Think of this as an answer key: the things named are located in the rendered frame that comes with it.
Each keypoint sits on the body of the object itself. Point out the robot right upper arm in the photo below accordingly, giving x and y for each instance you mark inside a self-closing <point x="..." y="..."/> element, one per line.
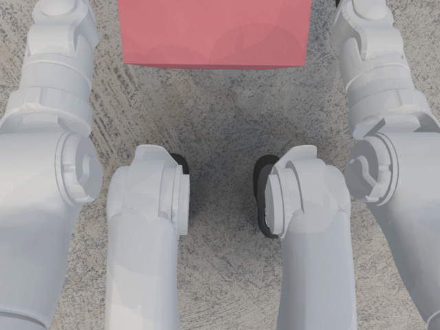
<point x="397" y="175"/>

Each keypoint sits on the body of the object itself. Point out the robot right forearm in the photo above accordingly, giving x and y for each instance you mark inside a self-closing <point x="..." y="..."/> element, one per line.
<point x="375" y="72"/>

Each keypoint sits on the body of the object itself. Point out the robot left upper arm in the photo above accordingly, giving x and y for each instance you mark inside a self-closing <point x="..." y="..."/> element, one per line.
<point x="45" y="179"/>

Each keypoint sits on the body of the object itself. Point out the robot left forearm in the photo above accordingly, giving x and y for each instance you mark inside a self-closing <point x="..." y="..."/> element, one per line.
<point x="57" y="71"/>

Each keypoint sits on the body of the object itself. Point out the carton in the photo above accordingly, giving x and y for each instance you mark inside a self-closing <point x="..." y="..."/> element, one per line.
<point x="215" y="34"/>

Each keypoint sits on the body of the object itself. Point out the robot left foot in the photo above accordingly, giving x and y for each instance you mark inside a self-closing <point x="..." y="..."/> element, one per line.
<point x="181" y="161"/>

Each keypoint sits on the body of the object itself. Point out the left robot thigh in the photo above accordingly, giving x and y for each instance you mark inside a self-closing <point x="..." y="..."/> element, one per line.
<point x="141" y="280"/>

